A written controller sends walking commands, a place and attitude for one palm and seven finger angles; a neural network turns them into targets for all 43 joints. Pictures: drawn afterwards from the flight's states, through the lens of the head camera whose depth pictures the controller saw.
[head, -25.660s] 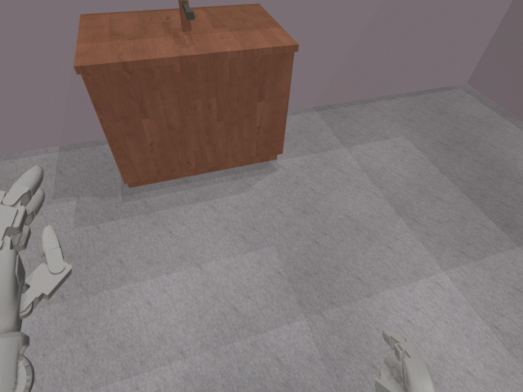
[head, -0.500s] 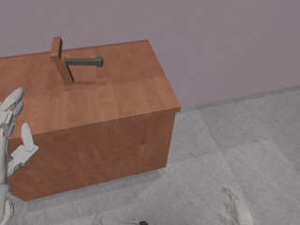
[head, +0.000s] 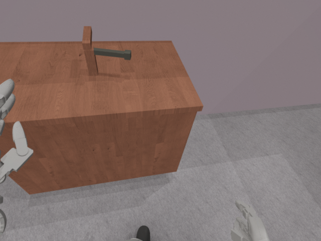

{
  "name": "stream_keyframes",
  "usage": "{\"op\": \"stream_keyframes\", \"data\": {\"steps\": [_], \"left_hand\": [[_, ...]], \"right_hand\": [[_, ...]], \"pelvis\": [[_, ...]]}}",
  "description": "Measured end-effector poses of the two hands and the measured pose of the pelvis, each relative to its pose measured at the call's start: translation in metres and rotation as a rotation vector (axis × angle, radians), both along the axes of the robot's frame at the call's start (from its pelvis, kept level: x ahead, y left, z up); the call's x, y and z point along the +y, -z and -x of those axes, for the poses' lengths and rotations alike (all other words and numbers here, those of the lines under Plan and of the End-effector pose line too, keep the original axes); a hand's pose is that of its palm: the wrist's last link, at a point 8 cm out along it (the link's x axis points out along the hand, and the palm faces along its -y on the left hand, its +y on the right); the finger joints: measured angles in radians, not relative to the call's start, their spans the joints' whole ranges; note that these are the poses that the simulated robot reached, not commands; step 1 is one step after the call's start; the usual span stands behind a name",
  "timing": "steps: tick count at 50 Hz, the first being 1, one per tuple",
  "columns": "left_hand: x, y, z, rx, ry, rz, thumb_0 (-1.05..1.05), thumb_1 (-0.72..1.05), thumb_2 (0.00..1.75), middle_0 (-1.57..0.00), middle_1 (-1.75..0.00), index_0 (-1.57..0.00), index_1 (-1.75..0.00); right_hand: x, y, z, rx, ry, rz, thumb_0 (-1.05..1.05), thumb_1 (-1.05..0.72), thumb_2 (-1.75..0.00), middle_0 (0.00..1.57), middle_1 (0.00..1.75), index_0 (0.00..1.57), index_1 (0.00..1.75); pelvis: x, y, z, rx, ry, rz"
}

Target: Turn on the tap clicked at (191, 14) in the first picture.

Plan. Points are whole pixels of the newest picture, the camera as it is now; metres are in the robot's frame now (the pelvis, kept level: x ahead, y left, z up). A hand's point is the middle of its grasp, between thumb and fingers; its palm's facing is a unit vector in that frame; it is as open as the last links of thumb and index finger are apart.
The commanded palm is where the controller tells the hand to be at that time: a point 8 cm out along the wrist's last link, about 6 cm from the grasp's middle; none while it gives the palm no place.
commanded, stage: stop stepping back and stand still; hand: left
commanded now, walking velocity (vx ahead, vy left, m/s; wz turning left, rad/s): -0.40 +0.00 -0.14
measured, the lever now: (127, 54) +0.76 +0.21 +0.05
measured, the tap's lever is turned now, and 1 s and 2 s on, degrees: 76 76 76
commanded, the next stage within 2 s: stand and check the lever's angle in 1.78 s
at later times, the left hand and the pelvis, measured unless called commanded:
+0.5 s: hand out of the picture +0.02 +0.30 +0.19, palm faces +0.34 -0.90 -0.29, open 7.4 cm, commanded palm +0.02 +0.33 +0.18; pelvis -0.17 +0.06 -0.01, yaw -5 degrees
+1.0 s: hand out of the picture -0.01 +0.28 +0.19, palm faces +0.35 -0.81 -0.47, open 7.4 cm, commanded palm -0.06 +0.32 +0.18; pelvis -0.25 +0.06 -0.01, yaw -6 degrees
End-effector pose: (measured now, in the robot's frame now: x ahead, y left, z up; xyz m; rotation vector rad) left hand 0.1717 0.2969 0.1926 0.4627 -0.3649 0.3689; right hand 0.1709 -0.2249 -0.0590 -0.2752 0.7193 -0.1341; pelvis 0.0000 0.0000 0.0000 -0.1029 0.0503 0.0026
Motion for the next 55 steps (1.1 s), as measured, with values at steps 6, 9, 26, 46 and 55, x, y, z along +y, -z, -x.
{"op": "stream_keyframes", "data": {"steps": [6,9,26,46,55], "left_hand": [[-0.016,0.005,0.039,-0.057,0.08,-0.01,0.01,0.89,0.9,-0.2,-0.3,-0.21,-0.3],[-0.017,0.006,0.043,-0.082,0.144,0.016,0.01,0.89,0.9,-0.2,-0.3,-0.21,-0.3],[0.058,-0.001,0.19,-0.119,0.111,0.046,0.01,0.88,0.9,-0.21,-0.3,-0.22,-0.3],[0.027,-0.018,0.214,0.072,0.14,-0.161,0.01,0.88,0.9,-0.21,-0.3,-0.21,-0.3],[0.02,0.006,0.214,0.096,0.042,0.014,0.01,0.88,0.9,-0.21,-0.3,-0.21,-0.3]], "right_hand": [[0.018,0.023,0.025,-0.047,-0.035,-0.049,0.01,-0.9,-0.9,0.2,0.3,0.21,0.3],[0.024,0.025,0.055,-0.042,0.027,-0.063,0.01,-0.9,-0.9,0.2,0.3,0.21,0.3],[0.035,0.01,0.256,0.063,0.154,0.068,0.01,-0.9,-0.9,0.2,0.3,0.21,0.29],[0.071,0.028,0.313,0.031,0.179,-0.13,0.01,-0.9,-0.9,0.21,0.3,0.21,0.3],[0.011,0.034,0.293,0.052,0.202,-0.039,0.01,-0.91,-0.9,0.2,0.3,0.21,0.29]], "pelvis": [[0.008,0.021,0.05,-0.026,0.093,-0.012],[0.016,0.021,0.059,-0.094,0.094,-0.008],[0.069,0.011,0.175,-0.062,0.087,-0.069],[0.065,-0.001,0.242,-0.056,0.115,-0.088],[0.059,0.001,0.239,-0.102,0.103,-0.108]]}}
